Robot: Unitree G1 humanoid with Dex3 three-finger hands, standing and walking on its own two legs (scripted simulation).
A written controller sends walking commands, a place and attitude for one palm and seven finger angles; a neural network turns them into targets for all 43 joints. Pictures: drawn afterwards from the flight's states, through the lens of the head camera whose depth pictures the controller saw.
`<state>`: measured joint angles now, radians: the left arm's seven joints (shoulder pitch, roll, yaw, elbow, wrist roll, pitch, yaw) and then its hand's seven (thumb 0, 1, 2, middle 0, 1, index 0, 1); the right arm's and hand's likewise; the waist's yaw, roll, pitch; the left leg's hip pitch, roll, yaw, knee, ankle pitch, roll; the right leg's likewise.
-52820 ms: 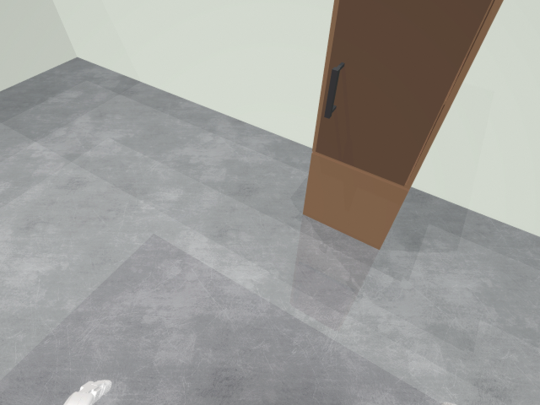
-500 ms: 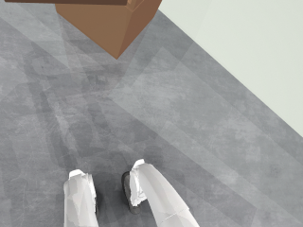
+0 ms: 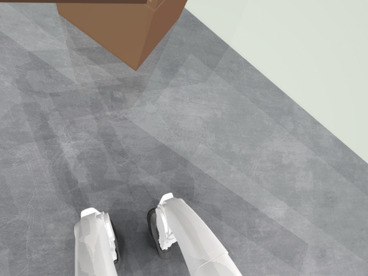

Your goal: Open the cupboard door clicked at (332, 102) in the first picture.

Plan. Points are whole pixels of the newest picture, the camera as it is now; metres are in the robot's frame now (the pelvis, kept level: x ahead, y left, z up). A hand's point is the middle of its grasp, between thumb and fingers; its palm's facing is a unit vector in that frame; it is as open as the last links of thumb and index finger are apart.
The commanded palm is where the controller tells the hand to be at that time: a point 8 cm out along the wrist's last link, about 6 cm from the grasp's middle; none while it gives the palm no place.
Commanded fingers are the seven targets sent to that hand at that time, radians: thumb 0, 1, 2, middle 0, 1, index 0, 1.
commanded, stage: move the hooked fingers beside the handle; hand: left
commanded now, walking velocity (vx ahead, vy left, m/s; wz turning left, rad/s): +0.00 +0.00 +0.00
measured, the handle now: out of the picture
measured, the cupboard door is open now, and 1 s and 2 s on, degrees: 48 48 48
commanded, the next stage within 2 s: slide the fingers in behind the handle in 1.88 s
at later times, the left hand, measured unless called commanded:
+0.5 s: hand out of the picture +0.66 +0.24 +0.08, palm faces +0.15 -0.99 +0.02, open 14.4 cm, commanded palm +0.67 +0.20 +0.08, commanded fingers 0.00 -0.50 0.30 -0.30 -1.20 -0.30 -1.20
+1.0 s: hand out of the picture +0.65 +0.26 +0.09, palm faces +0.14 -0.99 +0.01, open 14.0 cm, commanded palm +0.67 +0.23 +0.08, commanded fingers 0.00 -0.50 0.30 -0.30 -1.20 -0.30 -1.20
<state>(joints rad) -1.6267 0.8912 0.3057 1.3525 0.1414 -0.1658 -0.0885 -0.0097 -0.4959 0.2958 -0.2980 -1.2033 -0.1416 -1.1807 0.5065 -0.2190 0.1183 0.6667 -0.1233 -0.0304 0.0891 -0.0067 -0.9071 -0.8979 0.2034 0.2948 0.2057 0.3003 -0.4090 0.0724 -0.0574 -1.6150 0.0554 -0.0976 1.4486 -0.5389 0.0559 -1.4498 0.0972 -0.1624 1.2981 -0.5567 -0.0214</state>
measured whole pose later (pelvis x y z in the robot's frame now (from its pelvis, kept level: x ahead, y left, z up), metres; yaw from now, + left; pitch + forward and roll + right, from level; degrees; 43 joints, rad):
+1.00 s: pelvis +0.00 +0.00 +0.00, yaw -1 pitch +39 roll -12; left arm -1.55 1.00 0.44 1.37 0.15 -0.18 -0.23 -0.01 -0.50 0.30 -0.30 -1.20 -0.30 -1.20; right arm 0.49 -0.25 0.15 0.60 -0.08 0.03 0.04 -0.01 -0.91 -0.90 0.20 0.29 0.21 0.30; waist -0.40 0.09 -0.06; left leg -1.58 0.08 -0.08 1.45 -0.56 0.06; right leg -1.43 0.12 -0.14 1.30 -0.56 -0.01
